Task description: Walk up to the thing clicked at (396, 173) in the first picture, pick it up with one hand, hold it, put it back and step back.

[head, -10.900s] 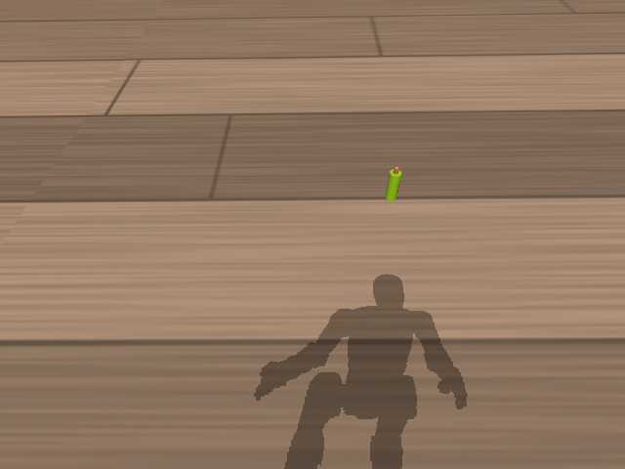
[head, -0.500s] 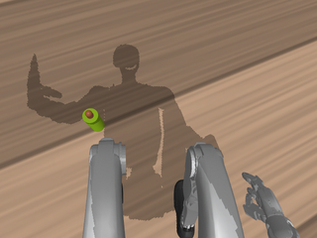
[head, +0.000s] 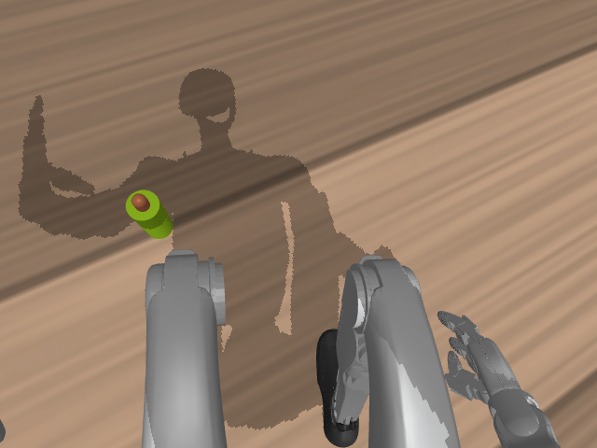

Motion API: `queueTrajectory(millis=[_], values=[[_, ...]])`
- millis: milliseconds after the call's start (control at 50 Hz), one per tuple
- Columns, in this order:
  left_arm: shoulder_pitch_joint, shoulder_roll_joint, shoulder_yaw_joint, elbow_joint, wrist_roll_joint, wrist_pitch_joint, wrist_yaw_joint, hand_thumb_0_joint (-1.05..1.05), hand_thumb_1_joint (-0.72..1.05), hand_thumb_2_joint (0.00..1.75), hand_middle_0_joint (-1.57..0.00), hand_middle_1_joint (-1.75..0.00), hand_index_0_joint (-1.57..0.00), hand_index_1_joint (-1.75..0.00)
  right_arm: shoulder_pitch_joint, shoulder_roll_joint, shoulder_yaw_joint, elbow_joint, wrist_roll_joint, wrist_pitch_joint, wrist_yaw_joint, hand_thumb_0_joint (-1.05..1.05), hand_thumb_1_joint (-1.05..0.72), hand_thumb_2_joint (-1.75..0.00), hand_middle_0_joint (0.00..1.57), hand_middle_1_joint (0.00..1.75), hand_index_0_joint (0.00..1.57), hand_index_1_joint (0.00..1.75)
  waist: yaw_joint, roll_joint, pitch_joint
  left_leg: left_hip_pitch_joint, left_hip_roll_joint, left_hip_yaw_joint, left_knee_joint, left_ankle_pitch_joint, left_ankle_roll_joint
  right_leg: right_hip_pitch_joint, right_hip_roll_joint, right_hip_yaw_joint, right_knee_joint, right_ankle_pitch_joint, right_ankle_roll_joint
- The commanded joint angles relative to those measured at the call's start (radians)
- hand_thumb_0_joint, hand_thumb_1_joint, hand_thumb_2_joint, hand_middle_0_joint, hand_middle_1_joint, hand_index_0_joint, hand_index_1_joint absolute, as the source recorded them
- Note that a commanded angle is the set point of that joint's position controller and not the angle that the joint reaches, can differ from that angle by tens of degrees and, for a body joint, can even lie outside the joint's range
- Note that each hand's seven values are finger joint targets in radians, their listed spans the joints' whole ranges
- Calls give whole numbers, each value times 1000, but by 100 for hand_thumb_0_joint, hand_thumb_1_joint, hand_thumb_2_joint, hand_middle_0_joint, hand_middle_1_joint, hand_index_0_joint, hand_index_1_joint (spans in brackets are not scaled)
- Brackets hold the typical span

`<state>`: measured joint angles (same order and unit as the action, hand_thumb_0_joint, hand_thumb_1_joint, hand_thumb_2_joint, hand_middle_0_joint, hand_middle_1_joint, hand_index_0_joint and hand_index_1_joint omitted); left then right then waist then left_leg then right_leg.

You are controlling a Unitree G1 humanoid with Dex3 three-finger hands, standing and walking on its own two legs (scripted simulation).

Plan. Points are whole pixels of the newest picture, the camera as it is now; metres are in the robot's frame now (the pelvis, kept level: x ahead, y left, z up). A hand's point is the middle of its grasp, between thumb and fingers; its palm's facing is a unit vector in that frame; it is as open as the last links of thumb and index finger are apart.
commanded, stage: approach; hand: left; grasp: from the side
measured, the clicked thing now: (150, 214) +0.41 +0.25 -0.25
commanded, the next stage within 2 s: close in in 0.24 s
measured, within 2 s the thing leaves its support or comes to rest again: leaves its support in 1.92 s
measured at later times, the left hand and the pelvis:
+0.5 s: hand (113, 234) +0.37 +0.29 -0.21, palm faces +0.02 -1.00 +0.08, open 17.5 cm; pelvis +0.00 +0.01 -0.07, yaw -6 degrees
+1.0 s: hand (142, 227) +0.38 +0.26 -0.23, palm faces +0.12 -0.99 +0.05, open 17.4 cm; pelvis -0.02 +0.03 -0.07, yaw -8 degrees
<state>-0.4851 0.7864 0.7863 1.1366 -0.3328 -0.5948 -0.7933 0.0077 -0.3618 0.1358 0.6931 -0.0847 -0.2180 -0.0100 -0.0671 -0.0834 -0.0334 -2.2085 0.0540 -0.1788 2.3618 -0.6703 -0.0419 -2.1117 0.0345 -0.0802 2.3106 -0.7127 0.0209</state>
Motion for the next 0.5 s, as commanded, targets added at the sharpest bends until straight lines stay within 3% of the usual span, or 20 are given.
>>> queueTrajectory(millis=[0,40,120,140,160,200,240,300,340,360,380,400,420,440,460,480], values=[[-146,302,36,-83,-41,-145,-17,0,-52,6,-6,-9,-4,-10,47,-248,-48,-65,-20,-31,-9,0,-90,-90,20,30,20,30,-3,170,-541,387,-5,87,-170,84,56,264,36,-76,-200,108,-54],[-142,367,62,-88,-33,-186,-6,0,-51,6,-7,-8,-4,-10,15,-261,-31,-70,-37,-23,-5,0,-90,-90,20,30,20,30,16,228,-553,408,1,90,-147,91,50,266,40,-77,-176,113,-55],[-124,401,83,-79,-11,-246,28,0,-49,8,-7,-9,-4,-11,-31,-273,7,-76,-77,6,5,0,-90,-90,20,30,20,30,24,307,-556,442,13,77,-122,125,33,268,49,-98,-119,146,-56],[-119,382,69,-84,-9,-261,34,0,-49,8,-7,-9,-4,-11,-44,-279,16,-79,-85,14,7,0,-91,-90,20,30,20,30,15,328,-546,453,16,73,-118,120,30,257,49,-104,-110,143,-57],[-138,411,87,-125,-4,-280,45,0,-49,8,-7,-9,-4,-11,-43,-286,23,-69,-95,22,8,0,-91,-91,20,30,20,30,12,365,-557,476,18,68,-113,147,25,265,50,-112,-96,172,-56],[-125,413,83,-148,6,-308,59,0,-49,9,-6,-10,-4,-11,-69,-298,33,-80,-113,33,10,0,-91,-91,20,30,20,30,2,422,-556,505,25,58,-105,175,18,256,52,-125,-67,201,-57],[-112,273,-23,-88,13,-320,57,0,-48,9,-6,-10,-4,-12,-78,-296,47,-67,-125,44,18,0,-92,-91,20,30,20,30,-49,415,-521,519,29,32,-97,171,12,222,54,-146,-52,198,-58],[-72,236,-59,4,20,-335,70,0,-49,7,-6,-10,-4,-11,-93,-318,58,-66,-143,54,20,0,-92,-91,20,30,20,30,-85,393,-496,519,31,12,-59,217,9,235,56,-167,-41,252,-54],[-102,159,-138,48,12,-354,79,0,-61,2,-6,-8,-5,-8,-111,-324,79,-76,-150,62,28,0,-92,-90,20,30,20,30,-125,353,-463,493,29,-6,-36,219,9,231,55,-185,-32,270,-50],[-136,98,-196,59,4,-368,85,0,-61,1,-7,-9,-6,-9,-127,-308,98,-81,-152,63,36,0,-92,-90,20,30,20,30,-138,316,-427,460,27,-14,-24,175,14,220,59,-192,-40,238,-48],[-151,115,-175,51,-4,-382,103,0,-61,1,-7,-9,-6,-9,-138,-317,102,-95,-155,64,39,0,-92,-90,20,30,20,30,-141,292,-411,434,27,-15,-9,158,19,232,60,-197,-45,234,-43],[-103,202,-104,58,2,-393,132,0,-61,1,-7,-9,-7,-8,-130,-332,104,-83,-160,71,41,0,-92,-90,20,30,20,30,-115,299,-410,427,25,-16,-9,162,18,255,61,-201,-41,235,-41],[-84,200,-114,75,4,-408,153,0,-61,0,-7,-9,-7,-8,-149,-329,117,-94,-166,75,45,0,-92,-90,20,30,20,30,-101,291,-408,421,24,-13,3,167,18,269,65,-200,-37,238,-41],[-116,187,-145,79,10,-431,174,0,-61,1,-7,-9,-7,-8,-174,-324,135,-106,-169,79,52,0,-92,-90,20,30,20,30,-115,291,-374,391,23,-19,3,124,20,257,65,-207,-33,203,-41],[-107,190,-125,82,17,-449,200,0,-61,3,-6,-10,-6,-9,-174,-330,136,-106,-176,81,56,0,-92,-90,20,30,20,30,-107,288,-369,390,24,-18,11,132,20,268,66,-209,-31,215,-39],[-118,183,-136,87,25,-467,226,0,-61,2,-7,-10,-7,-9,-190,-325,147,-108,-178,84,60,0,-92,-90,20,30,20,30,-113,279,-336,372,23,-25,2,91,19,259,68,-213,-36,177,-39]])
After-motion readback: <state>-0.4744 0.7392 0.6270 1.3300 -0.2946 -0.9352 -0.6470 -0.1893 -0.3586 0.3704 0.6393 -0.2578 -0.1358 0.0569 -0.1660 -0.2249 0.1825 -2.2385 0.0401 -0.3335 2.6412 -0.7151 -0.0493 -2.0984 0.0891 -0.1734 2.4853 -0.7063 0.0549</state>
